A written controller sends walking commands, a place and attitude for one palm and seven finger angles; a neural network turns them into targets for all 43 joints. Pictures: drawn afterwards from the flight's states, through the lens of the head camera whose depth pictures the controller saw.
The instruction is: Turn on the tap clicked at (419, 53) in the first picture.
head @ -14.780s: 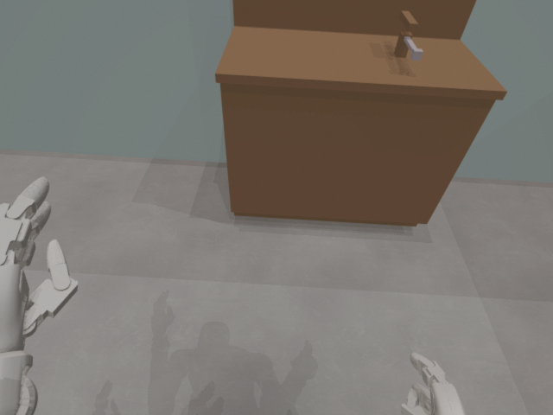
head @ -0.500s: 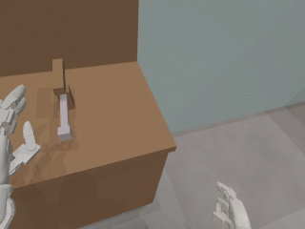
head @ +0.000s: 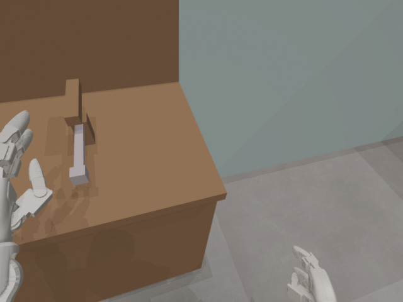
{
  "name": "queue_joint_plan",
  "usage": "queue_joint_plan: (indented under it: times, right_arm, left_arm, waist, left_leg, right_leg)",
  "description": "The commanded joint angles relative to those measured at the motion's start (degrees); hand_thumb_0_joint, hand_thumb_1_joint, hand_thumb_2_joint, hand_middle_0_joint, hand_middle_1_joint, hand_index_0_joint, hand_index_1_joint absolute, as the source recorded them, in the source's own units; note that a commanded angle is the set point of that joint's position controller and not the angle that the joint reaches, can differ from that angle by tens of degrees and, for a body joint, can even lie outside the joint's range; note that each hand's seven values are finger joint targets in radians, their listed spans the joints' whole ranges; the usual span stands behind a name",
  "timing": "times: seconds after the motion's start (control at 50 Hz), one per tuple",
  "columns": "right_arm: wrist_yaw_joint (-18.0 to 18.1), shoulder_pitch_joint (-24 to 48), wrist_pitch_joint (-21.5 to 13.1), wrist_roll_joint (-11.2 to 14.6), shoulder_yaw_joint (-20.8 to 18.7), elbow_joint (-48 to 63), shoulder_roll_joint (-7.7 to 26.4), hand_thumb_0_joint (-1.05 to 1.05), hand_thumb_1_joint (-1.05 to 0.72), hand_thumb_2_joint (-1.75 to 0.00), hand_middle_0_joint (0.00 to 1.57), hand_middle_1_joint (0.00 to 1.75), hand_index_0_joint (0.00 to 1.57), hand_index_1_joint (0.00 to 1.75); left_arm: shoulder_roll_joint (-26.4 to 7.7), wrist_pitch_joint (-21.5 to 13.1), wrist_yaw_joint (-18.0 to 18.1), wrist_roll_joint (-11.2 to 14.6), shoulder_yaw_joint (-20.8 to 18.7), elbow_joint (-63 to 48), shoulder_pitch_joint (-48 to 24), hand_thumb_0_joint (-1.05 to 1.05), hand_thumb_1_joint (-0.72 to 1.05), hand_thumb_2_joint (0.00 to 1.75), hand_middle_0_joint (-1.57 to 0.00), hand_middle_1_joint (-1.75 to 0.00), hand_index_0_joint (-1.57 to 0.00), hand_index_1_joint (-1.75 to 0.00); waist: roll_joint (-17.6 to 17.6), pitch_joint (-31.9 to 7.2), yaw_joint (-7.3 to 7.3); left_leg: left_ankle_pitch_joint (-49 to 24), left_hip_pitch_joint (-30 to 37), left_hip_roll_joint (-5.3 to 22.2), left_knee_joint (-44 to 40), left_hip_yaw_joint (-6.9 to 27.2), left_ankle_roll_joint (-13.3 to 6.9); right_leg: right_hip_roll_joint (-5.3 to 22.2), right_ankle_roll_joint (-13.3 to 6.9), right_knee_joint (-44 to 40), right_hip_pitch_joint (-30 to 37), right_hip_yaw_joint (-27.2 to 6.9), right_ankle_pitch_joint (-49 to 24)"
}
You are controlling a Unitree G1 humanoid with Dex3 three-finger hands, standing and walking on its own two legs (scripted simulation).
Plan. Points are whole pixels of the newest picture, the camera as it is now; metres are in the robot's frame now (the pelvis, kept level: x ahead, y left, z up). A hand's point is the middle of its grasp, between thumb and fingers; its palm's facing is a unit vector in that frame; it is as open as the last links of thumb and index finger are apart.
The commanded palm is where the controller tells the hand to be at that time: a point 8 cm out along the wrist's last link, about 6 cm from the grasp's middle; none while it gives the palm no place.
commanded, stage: shuffle to correct the standing spot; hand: left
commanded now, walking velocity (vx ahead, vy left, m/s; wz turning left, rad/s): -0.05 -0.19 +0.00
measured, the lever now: (79, 175) +0.32 +0.28 +0.06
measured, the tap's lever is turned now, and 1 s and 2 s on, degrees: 0 0 0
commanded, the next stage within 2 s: come to a stop and stand still in 0.14 s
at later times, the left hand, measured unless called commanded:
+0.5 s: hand (85, 199) +0.22 +0.20 +0.15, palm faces +0.38 -0.85 -0.37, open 7.4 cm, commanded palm +0.16 +0.24 +0.17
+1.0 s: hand (47, 187) +0.23 +0.26 +0.16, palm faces +0.41 -0.84 -0.36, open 7.4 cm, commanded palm +0.18 +0.29 +0.17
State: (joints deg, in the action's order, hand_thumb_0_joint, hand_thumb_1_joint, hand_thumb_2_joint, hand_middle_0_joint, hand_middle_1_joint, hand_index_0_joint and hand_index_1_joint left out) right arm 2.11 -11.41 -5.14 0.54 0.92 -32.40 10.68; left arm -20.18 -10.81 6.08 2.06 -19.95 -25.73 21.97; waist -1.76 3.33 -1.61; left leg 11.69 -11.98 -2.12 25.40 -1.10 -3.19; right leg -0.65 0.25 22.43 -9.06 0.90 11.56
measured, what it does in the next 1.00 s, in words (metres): stands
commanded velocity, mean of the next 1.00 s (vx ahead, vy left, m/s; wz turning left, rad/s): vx -0.01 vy -0.01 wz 0.00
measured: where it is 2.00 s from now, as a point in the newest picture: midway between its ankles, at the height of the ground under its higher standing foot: outside the picture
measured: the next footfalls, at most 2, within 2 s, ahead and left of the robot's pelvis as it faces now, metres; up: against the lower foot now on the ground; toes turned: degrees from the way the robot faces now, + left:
none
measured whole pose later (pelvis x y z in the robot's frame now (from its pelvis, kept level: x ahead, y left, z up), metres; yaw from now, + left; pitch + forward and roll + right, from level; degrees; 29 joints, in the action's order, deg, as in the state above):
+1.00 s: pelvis +0.02 +0.00 +0.00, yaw +1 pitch -1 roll -1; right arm 2.3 -10.2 -3.7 0.8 1.6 -31.5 9.7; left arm -20.7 -9.3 6.8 2.5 -20.0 -27.2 25.1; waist -1.0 2.2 -1.3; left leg 13.8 -12.0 -3.0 26.5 0.7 -3.5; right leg -0.2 0.5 22.3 -8.2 1.8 13.5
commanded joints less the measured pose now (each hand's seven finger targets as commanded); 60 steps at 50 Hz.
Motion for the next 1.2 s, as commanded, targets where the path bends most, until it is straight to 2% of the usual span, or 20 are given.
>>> queue_joint_plan:
  times: [0.0, 0.02, 0.1, 0.12, 0.18, 0.2, 0.24, 0.34, 0.4, 0.48, 0.5, 0.58, 0.6, 0.64, 0.74, 0.8, 0.86, 0.92, 1.04, 1.18]
  right_arm:
    - [0.0, 4.9, -2.6, 0.3, -3.5, 9.1, 7.4, 0.00, -0.90, -0.90, 0.20, 0.30, 0.20, 0.30]
    - [-0.3, 4.7, -2.3, 0.2, -3.4, 9.2, 7.4, 0.00, -0.90, -0.90, 0.20, 0.30, 0.20, 0.30]
    - [-0.4, 5.0, -1.8, 0.6, -3.7, 9.6, 7.3, 0.00, -0.90, -0.90, 0.20, 0.30, 0.20, 0.30]
    - [-0.5, 4.9, -1.6, 0.5, -3.5, 9.6, 7.4, 0.00, -0.90, -0.90, 0.20, 0.30, 0.20, 0.30]
    - [-0.3, 5.1, -1.8, 0.6, -3.8, 9.7, 7.3, 0.00, -0.90, -0.90, 0.20, 0.30, 0.20, 0.30]
    - [-0.1, 5.7, -1.9, 0.5, -3.8, 9.6, 7.3, 0.00, -0.90, -0.90, 0.20, 0.30, 0.20, 0.30]
    - [0.0, 5.5, -2.1, 0.4, -3.7, 9.7, 7.2, 0.00, -0.90, -0.90, 0.20, 0.30, 0.20, 0.30]
    - [0.4, 5.4, -2.4, 0.3, -3.2, 8.6, 7.2, 0.00, -0.90, -0.90, 0.20, 0.30, 0.20, 0.30]
    - [0.7, 5.8, -2.0, 0.6, -3.1, 8.0, 7.7, 0.00, -0.90, -0.90, 0.20, 0.30, 0.20, 0.30]
    - [0.8, 5.4, -1.9, 0.8, -3.3, 7.8, 7.7, 0.00, -0.90, -0.90, 0.20, 0.30, 0.20, 0.30]
    - [0.9, 6.2, -2.0, 0.7, -3.2, 7.8, 8.0, 0.00, -0.90, -0.90, 0.20, 0.30, 0.20, 0.30]
    - [1.1, 5.9, -2.1, 0.6, -3.5, 7.9, 8.1, 0.00, -0.90, -0.90, 0.20, 0.30, 0.20, 0.30]
    - [1.3, 6.4, -2.1, 0.6, -3.3, 7.9, 7.9, 0.00, -0.90, -0.90, 0.20, 0.30, 0.20, 0.30]
    - [1.1, 5.9, -2.2, 0.6, -3.4, 8.3, 8.1, 0.00, -0.90, -0.90, 0.20, 0.30, 0.20, 0.30]
    - [0.8, 5.1, -2.1, 0.5, -3.5, 8.4, 7.9, 0.00, -0.90, -0.90, 0.20, 0.30, 0.20, 0.30]
    - [0.8, 5.1, -1.8, 0.4, -3.3, 8.3, 7.7, 0.00, -0.90, -0.90, 0.20, 0.30, 0.20, 0.30]
    - [0.6, 4.5, -1.4, 0.3, -3.1, 8.6, 7.4, 0.00, -0.90, -0.90, 0.20, 0.30, 0.20, 0.30]
    - [0.8, 4.2, -1.1, 0.1, -2.8, 8.5, 7.4, 0.00, -0.90, -0.90, 0.20, 0.30, 0.20, 0.30]
    - [0.9, 4.5, -1.5, 0.1, -3.0, 8.8, 7.3, 0.00, -0.90, -0.90, 0.20, 0.30, 0.20, 0.30]
    - [0.7, 4.3, -2.0, 0.1, -3.2, 8.8, 7.4, 0.00, -0.90, -0.90, 0.20, 0.30, 0.20, 0.30]
  left_arm:
    - [-9.7, -3.4, 0.6, 0.7, -6.7, -12.3, -2.7, 0.00, 0.90, 0.90, -0.20, -0.30, -0.20, -0.30]
    - [-8.3, -3.2, 0.3, 1.0, -5.4, -11.7, -2.3, 0.00, 0.90, 0.90, -0.20, -0.30, -0.20, -0.30]
    - [-9.1, -2.4, 0.2, 1.3, -6.8, -10.3, 0.2, 0.00, 0.90, 0.90, -0.20, -0.30, -0.20, -0.30]
    - [-8.0, -2.3, 0.0, 1.5, -5.3, -10.3, -0.6, 0.00, 0.90, 0.90, -0.20, -0.30, -0.20, -0.30]
    - [-8.8, -2.3, 0.1, 1.6, -5.7, -11.8, -2.3, 0.00, 0.90, 0.90, -0.20, -0.30, -0.20, -0.30]
    - [-10.3, -2.3, 0.3, 1.5, -6.9, -13.9, -3.5, 0.00, 0.90, 0.90, -0.20, -0.30, -0.20, -0.30]
    - [-9.6, -2.4, 0.4, 1.6, -5.9, -14.2, -4.1, 0.00, 0.90, 0.90, -0.20, -0.30, -0.20, -0.30]
    - [-9.9, -1.8, 1.6, 1.4, -6.1, -13.6, -1.8, 0.00, 0.90, 0.90, -0.20, -0.30, -0.20, -0.30]
    - [-10.2, -1.2, 2.1, 1.3, -7.0, -11.5, 0.5, 0.00, 0.90, 0.90, -0.20, -0.30, -0.20, -0.30]
    - [-9.6, -1.6, 2.3, 1.8, -6.8, -10.8, 2.0, 0.00, 0.90, 0.90, -0.20, -0.30, -0.20, -0.30]
    - [-10.2, -1.5, 2.4, 1.6, -7.3, -11.4, 1.6, 0.00, 0.90, 0.90, -0.20, -0.30, -0.20, -0.30]
    - [-10.1, -2.1, 2.3, 1.6, -6.9, -13.3, 1.8, 0.00, 0.90, 0.90, -0.20, -0.30, -0.20, -0.30]
    - [-10.1, -2.0, 2.3, 1.3, -6.8, -14.0, 1.2, 0.00, 0.90, 0.90, -0.20, -0.30, -0.20, -0.30]
    - [-9.4, -2.3, 2.1, 1.2, -5.6, -15.3, 0.3, 0.00, 0.90, 0.90, -0.20, -0.30, -0.20, -0.30]
    - [-9.5, -2.4, 2.0, 0.9, -5.8, -15.3, 0.6, 0.00, 0.90, 0.90, -0.20, -0.30, -0.20, -0.30]
    - [-10.3, -2.3, 2.0, 0.7, -7.0, -14.8, 1.7, 0.00, 0.90, 0.90, -0.20, -0.30, -0.20, -0.30]
    - [-9.2, -2.2, 1.7, 0.8, -6.0, -13.6, 0.8, 0.00, 0.90, 0.90, -0.20, -0.30, -0.20, -0.30]
    - [-8.5, -1.9, 1.5, 0.8, -5.3, -12.8, 0.2, 0.00, 0.90, 0.90, -0.20, -0.30, -0.20, -0.30]
    - [-8.5, -2.0, 1.5, 0.4, -4.1, -14.4, -3.0, 0.00, 0.90, 0.90, -0.20, -0.30, -0.20, -0.30]
    - [-8.8, -2.7, 1.7, 0.3, -4.8, -15.1, -2.1, 0.00, 0.90, 0.90, -0.20, -0.30, -0.20, -0.30]
  waist:
    - [7.4, -8.9, 0.23]
    - [6.9, -8.9, 0.40]
    - [4.9, -8.2, 0.32]
    - [4.6, -7.7, 0.62]
    - [4.3, -7.3, 0.66]
    - [4.9, -7.9, 0.62]
    - [5.7, -8.0, 0.55]
    - [2.8, -8.1, 0.48]
    - [0.4, -6.6, 0.49]
    - [-1.6, -6.8, 0.62]
    - [0.1, -7.0, 0.55]
    - [2.0, -10.8, 0.42]
    - [4.0, -11.2, 0.46]
    - [4.0, -11.8, 0.57]
    - [4.7, -11.3, 0.74]
    - [7.0, -10.9, 0.77]
    - [7.1, -9.7, 0.91]
    - [5.1, -9.2, 1.08]
    - [7.8, -9.0, 0.93]
    - [8.5, -8.5, 0.79]
  left_leg:
    - [-11.9, 1.6, 9.2, -6.6, 7.5, 4.1]
    - [-11.2, 0.8, 9.4, -6.6, 7.3, 3.8]
    - [-4.3, -1.2, 9.7, -6.0, 6.5, 2.7]
    - [-1.8, -2.3, 9.4, -6.2, 6.5, 2.5]
    - [3.3, -2.7, 9.0, -5.4, 6.0, 1.9]
    - [2.5, -1.2, 8.8, -4.7, 5.5, 1.9]
    - [3.7, -1.8, 8.1, -3.9, 5.1, 1.7]
    - [3.8, -0.4, 3.8, 3.9, 3.0, 1.6]
    - [2.1, -2.6, 3.0, 7.4, 3.7, 1.8]
    - [-1.3, -3.9, 3.2, 6.3, 3.9, 1.9]
    - [-3.7, -1.9, 3.7, 4.4, 4.0, 2.0]
    - [-15.9, 2.8, 6.2, 0.9, 5.4, 0.8]
    - [-19.1, 3.9, 6.9, 0.4, 6.0, 0.7]
    - [-20.8, 3.2, 7.7, -0.4, 7.3, 0.6]
    - [-18.3, 1.6, 7.5, -1.7, 7.9, 1.2]
    - [-18.4, 2.3, 7.6, -2.4, 7.7, 1.8]
    - [-15.9, 0.2, 7.8, -4.0, 8.3, 2.4]
    - [-14.2, -0.2, 7.6, -4.6, 8.3, 2.6]
    - [-11.2, 0.1, 7.7, -6.5, 9.2, 3.5]
    - [-5.5, -1.5, 7.7, -8.3, 10.0, 4.0]
  right_leg:
    - [1.1, -0.6, -0.2, 2.8, -0.8, -5.2]
    - [1.2, -0.5, -0.3, 2.9, -0.7, -4.9]
    - [1.8, -0.6, -1.8, 2.6, -1.9, -4.1]
    - [1.9, -0.7, -2.2, 2.1, -2.1, -3.2]
    - [2.3, -1.0, -3.2, 0.7, -3.6, -0.8]
    - [2.4, -1.1, -3.4, -0.2, -4.0, -1.3]
    - [2.7, -1.1, -3.9, 0.1, -4.6, -0.1]
    - [8.1, -2.6, -10.6, -3.2, -12.0, 8.2]
    - [11.2, -3.6, -11.3, -3.6, -14.2, 6.9]
    - [12.2, -3.6, -7.5, -0.5, -11.9, -2.1]
    - [11.5, -3.7, -5.8, -0.8, -10.1, -4.4]
    - [6.7, -1.0, 0.2, 3.2, -4.6, -15.0]
    - [6.1, -1.0, 1.4, 3.3, -3.6, -16.0]
    - [5.1, -0.9, 2.0, 5.0, -2.8, -15.5]
    - [4.9, -1.5, 1.3, 6.2, -2.5, -13.4]
    - [4.7, -1.7, 1.1, 5.3, -2.4, -12.7]
    - [4.2, -1.6, 0.6, 5.9, -1.6, -10.6]
    - [3.9, -1.5, -0.2, 5.9, -1.1, -10.3]
    - [3.6, -1.6, -0.1, 5.9, -1.1, -7.5]
    - [3.4, -1.7, -0.2, 6.7, -0.8, -4.7]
